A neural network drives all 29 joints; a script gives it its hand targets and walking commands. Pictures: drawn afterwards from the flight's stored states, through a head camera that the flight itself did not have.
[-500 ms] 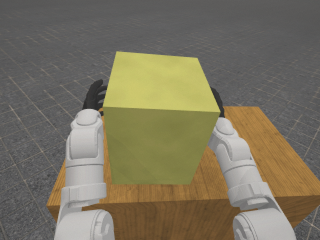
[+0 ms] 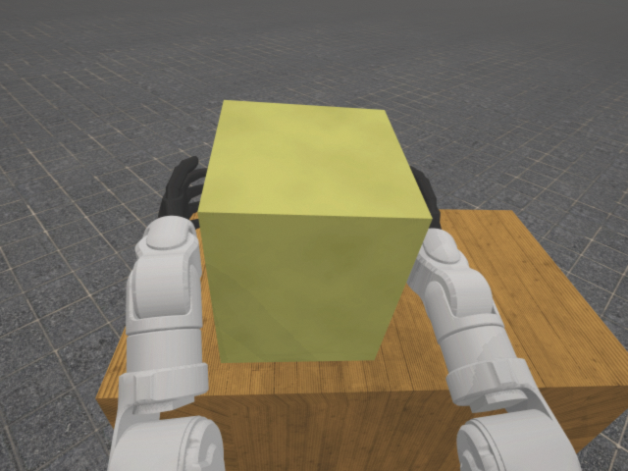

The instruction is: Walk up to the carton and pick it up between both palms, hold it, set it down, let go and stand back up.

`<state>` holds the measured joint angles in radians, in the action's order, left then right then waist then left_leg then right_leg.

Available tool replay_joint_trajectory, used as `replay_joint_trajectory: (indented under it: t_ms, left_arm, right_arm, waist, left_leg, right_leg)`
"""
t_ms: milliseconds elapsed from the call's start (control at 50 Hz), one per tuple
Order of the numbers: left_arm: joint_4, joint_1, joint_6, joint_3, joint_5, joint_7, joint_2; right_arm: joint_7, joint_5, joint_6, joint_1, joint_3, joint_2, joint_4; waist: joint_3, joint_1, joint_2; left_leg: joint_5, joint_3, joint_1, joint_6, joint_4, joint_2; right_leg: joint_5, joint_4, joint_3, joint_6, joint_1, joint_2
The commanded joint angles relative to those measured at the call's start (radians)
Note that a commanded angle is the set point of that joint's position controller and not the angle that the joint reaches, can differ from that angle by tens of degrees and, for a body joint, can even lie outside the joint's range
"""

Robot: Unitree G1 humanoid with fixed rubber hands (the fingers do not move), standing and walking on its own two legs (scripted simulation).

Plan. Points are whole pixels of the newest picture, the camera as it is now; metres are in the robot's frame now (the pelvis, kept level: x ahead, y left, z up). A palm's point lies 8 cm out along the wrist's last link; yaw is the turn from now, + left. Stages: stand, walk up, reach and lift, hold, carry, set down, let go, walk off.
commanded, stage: hold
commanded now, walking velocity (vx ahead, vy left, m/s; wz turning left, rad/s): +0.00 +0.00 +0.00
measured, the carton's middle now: (302, 236) +0.37 +0.01 +0.18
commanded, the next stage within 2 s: set down in 0.32 s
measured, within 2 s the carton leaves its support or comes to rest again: neither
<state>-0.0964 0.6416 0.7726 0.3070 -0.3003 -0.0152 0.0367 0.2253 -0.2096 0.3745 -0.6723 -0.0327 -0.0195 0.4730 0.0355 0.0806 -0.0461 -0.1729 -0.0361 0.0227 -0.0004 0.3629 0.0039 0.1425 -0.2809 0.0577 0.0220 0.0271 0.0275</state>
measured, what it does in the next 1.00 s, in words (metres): stands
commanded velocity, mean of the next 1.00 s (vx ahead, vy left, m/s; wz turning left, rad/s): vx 0.00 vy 0.00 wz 0.00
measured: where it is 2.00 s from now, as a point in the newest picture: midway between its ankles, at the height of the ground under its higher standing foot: outside the picture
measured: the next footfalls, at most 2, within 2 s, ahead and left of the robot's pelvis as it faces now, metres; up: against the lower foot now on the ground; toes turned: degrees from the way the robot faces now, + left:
none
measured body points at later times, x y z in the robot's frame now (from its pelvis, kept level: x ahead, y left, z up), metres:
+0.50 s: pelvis +0.01 +0.00 +0.00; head -0.05 +0.03 +0.45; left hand +0.38 +0.15 +0.21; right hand +0.38 -0.14 +0.19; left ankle +0.03 +0.12 -0.75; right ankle +0.02 -0.10 -0.75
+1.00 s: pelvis +0.03 +0.00 +0.00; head +0.02 +0.04 +0.45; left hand +0.42 +0.15 +0.15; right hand +0.40 -0.14 +0.14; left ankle +0.03 +0.12 -0.75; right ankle +0.02 -0.10 -0.75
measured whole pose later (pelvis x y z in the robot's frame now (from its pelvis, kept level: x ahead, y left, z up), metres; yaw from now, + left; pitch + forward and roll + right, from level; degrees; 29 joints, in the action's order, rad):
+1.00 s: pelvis +0.03 +0.00 +0.00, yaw +1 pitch -7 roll -1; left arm -0.25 0.57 0.44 0.25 -0.31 0.00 0.07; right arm 0.17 -0.05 -0.05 -0.54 -0.11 0.03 0.61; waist 0.09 0.07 -0.08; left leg -0.21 -0.04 0.03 0.00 0.37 0.00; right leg 0.17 -0.25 0.09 0.01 0.05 0.02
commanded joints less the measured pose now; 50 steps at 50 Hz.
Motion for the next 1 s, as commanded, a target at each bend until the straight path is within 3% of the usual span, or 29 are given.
replay_joint_trajectory:
  t_ms: [0, 20, 60, 80, 120, 180, 220, 260, 300, 320, 420, 480, 500, 540, 600, 640, 720, 760, 840, 920, 980]
  left_arm:
    - [0.029, 0.692, -0.079, -0.535, 0.145, -0.138, 0.553]
    - [0.005, 0.718, -0.080, -0.521, 0.138, -0.139, 0.565]
    - [0.008, 0.715, -0.079, -0.526, 0.139, -0.135, 0.561]
    - [0.021, 0.736, -0.085, -0.534, 0.150, -0.130, 0.574]
    - [0.098, 0.742, -0.094, -0.574, 0.175, -0.119, 0.579]
    - [0.099, 0.684, -0.090, -0.580, 0.174, -0.119, 0.574]
    - [0.097, 0.670, -0.090, -0.572, 0.167, -0.126, 0.559]
    - [0.054, 0.659, -0.078, -0.521, 0.134, -0.132, 0.535]
    - [0.046, 0.671, -0.070, -0.503, 0.115, -0.140, 0.531]
    - [0.010, 0.663, -0.059, -0.488, 0.117, -0.151, 0.526]
    - [0.083, 0.699, -0.106, -0.518, 0.143, -0.157, 0.544]
    - [0.039, 0.697, -0.153, -0.512, 0.143, -0.160, 0.556]
    - [0.028, 0.692, -0.171, -0.513, 0.134, -0.161, 0.563]
    - [-0.014, 0.696, -0.206, -0.489, 0.106, -0.167, 0.547]
    - [-0.159, 0.630, -0.243, -0.377, 0.041, -0.196, 0.493]
    - [-0.198, 0.587, -0.258, -0.335, 0.009, -0.209, 0.467]
    - [-0.168, 0.537, -0.297, -0.371, 0.025, -0.209, 0.493]
    - [-0.118, 0.580, -0.330, -0.427, 0.053, -0.192, 0.532]
    - [-0.082, 0.587, -0.386, -0.511, 0.088, -0.153, 0.561]
    - [-0.009, 0.578, -0.409, -0.583, 0.103, -0.123, 0.571]
    - [0.003, 0.610, -0.416, -0.616, 0.117, -0.104, 0.582]
  right_arm:
    - [-0.086, -0.060, -0.066, -0.900, 0.368, 0.587, -0.312]
    - [-0.097, -0.040, -0.067, -0.912, 0.337, 0.593, -0.276]
    - [-0.112, -0.026, -0.069, -0.911, 0.327, 0.572, -0.266]
    - [-0.117, -0.023, -0.073, -0.925, 0.321, 0.595, -0.275]
    - [-0.114, -0.058, -0.083, -0.915, 0.368, 0.606, -0.319]
    - [-0.093, -0.103, -0.082, -0.923, 0.426, 0.605, -0.390]
    - [-0.082, -0.103, -0.080, -0.905, 0.424, 0.592, -0.383]
    - [-0.084, -0.080, -0.061, -0.877, 0.406, 0.584, -0.312]
    - [-0.094, -0.052, -0.056, -0.848, 0.355, 0.579, -0.254]
    - [-0.100, -0.031, -0.053, -0.845, 0.332, 0.571, -0.252]
    - [-0.105, -0.042, -0.111, -0.888, 0.370, 0.601, -0.351]
    - [-0.104, -0.021, -0.171, -0.934, 0.358, 0.603, -0.403]
    - [-0.107, -0.002, -0.191, -0.933, 0.359, 0.603, -0.391]
    - [-0.125, 0.060, -0.230, -0.883, 0.290, 0.565, -0.291]
    - [-0.156, 0.159, -0.297, -0.802, 0.180, 0.513, -0.144]
    - [-0.171, 0.214, -0.335, -0.753, 0.130, 0.472, -0.077]
    - [-0.176, 0.225, -0.420, -0.729, 0.143, 0.453, -0.121]
    - [-0.173, 0.222, -0.464, -0.762, 0.168, 0.456, -0.143]
    - [-0.168, 0.191, -0.529, -0.795, 0.249, 0.465, -0.212]
    - [-0.156, 0.167, -0.537, -0.743, 0.312, 0.471, -0.209]
    - [-0.151, 0.151, -0.537, -0.756, 0.319, 0.478, -0.223]
  waist:
    - [-0.374, 0.027, 0.062]
    - [-0.358, 0.019, 0.068]
    - [-0.353, 0.017, 0.085]
    - [-0.366, 0.016, 0.091]
    - [-0.463, 0.022, 0.095]
    - [-0.530, 0.018, 0.087]
    - [-0.511, 0.023, 0.081]
    - [-0.394, 0.003, 0.062]
    - [-0.338, 0.007, 0.069]
    - [-0.344, 0.011, 0.070]
    - [-0.470, -0.001, 0.075]
    - [-0.454, -0.006, 0.065]
    - [-0.466, -0.009, 0.069]
    - [-0.377, 0.005, 0.094]
    - [-0.256, -0.006, 0.053]
    - [-0.201, -0.015, 0.050]
    - [-0.290, -0.004, 0.055]
    - [-0.368, 0.010, 0.066]
    - [-0.499, 0.003, 0.074]
    - [-0.546, 0.016, 0.086]
    - [-0.581, 0.016, 0.109]
  left_leg:
    - [0.150, 0.049, -0.053, 0.003, -0.048, -0.046]
    - [0.074, 0.046, -0.017, 0.002, -0.073, -0.039]
    - [0.036, 0.050, -0.004, -0.003, -0.092, -0.035]
    - [0.042, 0.040, -0.004, -0.005, -0.089, -0.031]
    - [0.181, 0.038, -0.046, 0.006, -0.052, -0.035]
    - [0.289, 0.033, -0.107, 0.014, -0.002, -0.051]
    - [0.291, 0.028, -0.091, 0.014, -0.003, -0.048]
    - [0.199, 0.041, -0.045, 0.002, -0.041, -0.049]
    - [0.125, 0.048, -0.014, 0.000, -0.069, -0.040]
    - [0.107, 0.055, -0.024, -0.003, -0.077, -0.036]
    - [0.252, 0.056, -0.083, 0.010, -0.032, -0.044]
    - [0.255, 0.063, -0.067, 0.013, -0.022, -0.047]
    - [0.242, 0.069, -0.068, 0.013, -0.023, -0.054]
    - [0.138, 0.062, -0.070, 0.018, -0.059, -0.037]
    - [-0.009, 0.080, -0.032, -0.003, -0.118, -0.028]
    - [-0.048, 0.095, -0.008, -0.005, -0.140, -0.024]
    - [0.143, 0.093, -0.071, 0.019, -0.097, -0.016]
    - [0.290, 0.089, -0.136, 0.040, -0.053, -0.013]
    - [0.501, 0.071, -0.189, 0.064, 0.015, -0.011]
    - [0.604, 0.054, -0.204, 0.072, 0.047, -0.009]
    - [0.571, 0.043, -0.196, 0.074, 0.055, -0.008]
  right_leg:
    - [-0.105, 0.032, 0.004, -0.060, 0.055, 0.018]
    - [-0.011, 0.037, 0.011, -0.052, 0.038, 0.021]
    - [0.029, 0.038, 0.014, -0.049, 0.028, 0.015]
    - [0.017, 0.032, 0.012, -0.047, 0.035, 0.018]
    - [-0.111, 0.013, 0.010, -0.049, 0.077, 0.024]
    - [-0.247, -0.005, 0.002, -0.067, 0.133, 0.027]
    - [-0.262, -0.004, -0.002, -0.068, 0.126, 0.024]
    - [-0.169, 0.013, -0.002, -0.070, 0.099, 0.021]
    - [-0.067, 0.026, 0.004, -0.061, 0.070, 0.019]
    - [-0.079, 0.032, 0.004, -0.072, 0.083, 0.015]
    - [-0.247, -0.002, 0.014, -0.081, 0.153, 0.024]
    - [-0.265, -0.004, 0.025, -0.085, 0.154, 0.026]
    - [-0.262, -0.006, 0.029, -0.087, 0.155, 0.020]
    - [-0.135, 0.017, 0.040, -0.070, 0.090, 0.015]
    - [-0.006, 0.046, 0.059, -0.069, 0.068, -0.002]
    - [0.037, 0.053, 0.067, -0.061, 0.081, -0.010]
    - [-0.101, 0.036, 0.086, -0.056, 0.144, 0.002]
    - [-0.168, 0.031, 0.102, -0.050, 0.136, 0.017]
    - [-0.354, 0.002, 0.100, -0.052, 0.161, 0.021]
    - [-0.469, -0.027, 0.083, -0.061, 0.177, 0.022]
    - [-0.416, -0.019, 0.073, -0.051, 0.138, 0.019]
